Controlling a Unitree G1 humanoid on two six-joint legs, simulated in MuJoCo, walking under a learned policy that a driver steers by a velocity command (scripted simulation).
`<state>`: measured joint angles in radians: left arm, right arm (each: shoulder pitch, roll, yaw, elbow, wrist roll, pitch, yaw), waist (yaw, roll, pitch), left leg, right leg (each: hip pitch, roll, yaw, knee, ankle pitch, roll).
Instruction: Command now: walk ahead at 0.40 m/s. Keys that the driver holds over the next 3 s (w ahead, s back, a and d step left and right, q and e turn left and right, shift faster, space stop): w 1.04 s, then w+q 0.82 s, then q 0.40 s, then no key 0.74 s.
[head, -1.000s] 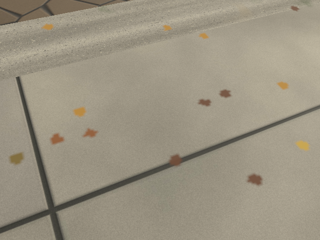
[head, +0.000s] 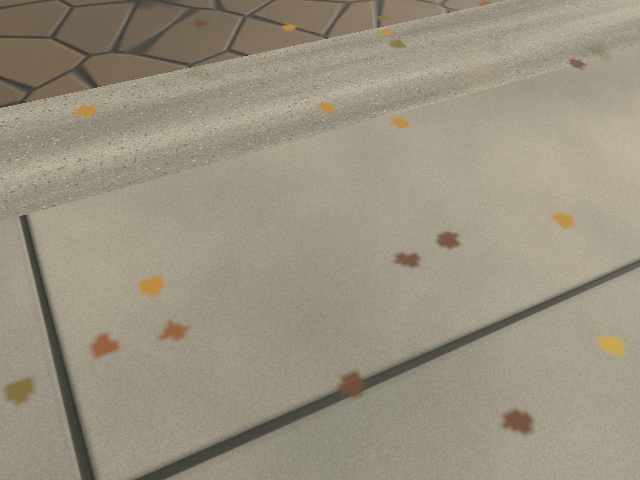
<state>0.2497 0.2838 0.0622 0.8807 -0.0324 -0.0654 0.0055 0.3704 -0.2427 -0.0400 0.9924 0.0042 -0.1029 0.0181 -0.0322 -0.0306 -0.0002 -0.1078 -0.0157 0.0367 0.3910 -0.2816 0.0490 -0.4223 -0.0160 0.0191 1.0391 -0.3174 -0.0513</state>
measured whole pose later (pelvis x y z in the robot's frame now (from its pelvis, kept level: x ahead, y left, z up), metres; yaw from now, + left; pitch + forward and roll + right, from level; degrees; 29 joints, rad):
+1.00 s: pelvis +0.57 +0.02 -0.01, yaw +0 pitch +1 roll +0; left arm 0.28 0.29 0.04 0.97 -0.03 -0.09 -0.01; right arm 0.18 -0.25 -0.04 0.85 0.00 -0.09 0.03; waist 0.00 -0.03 0.04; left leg -0.33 -0.02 0.06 0.46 -0.15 0.06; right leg -0.40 -0.04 0.02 1.15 -0.36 -0.05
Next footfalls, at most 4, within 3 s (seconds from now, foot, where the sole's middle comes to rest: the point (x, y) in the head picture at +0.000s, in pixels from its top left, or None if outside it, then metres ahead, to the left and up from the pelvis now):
0.34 right None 0.36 -0.13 -0.78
0.86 left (255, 418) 0.67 0.11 -0.78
1.38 right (348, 307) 0.97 -0.11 -0.78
1.90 left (222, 250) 1.16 0.22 -0.78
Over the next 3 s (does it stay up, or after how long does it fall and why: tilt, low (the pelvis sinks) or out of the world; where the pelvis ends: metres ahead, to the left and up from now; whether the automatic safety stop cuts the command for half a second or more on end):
stays up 1.22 0.17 -0.01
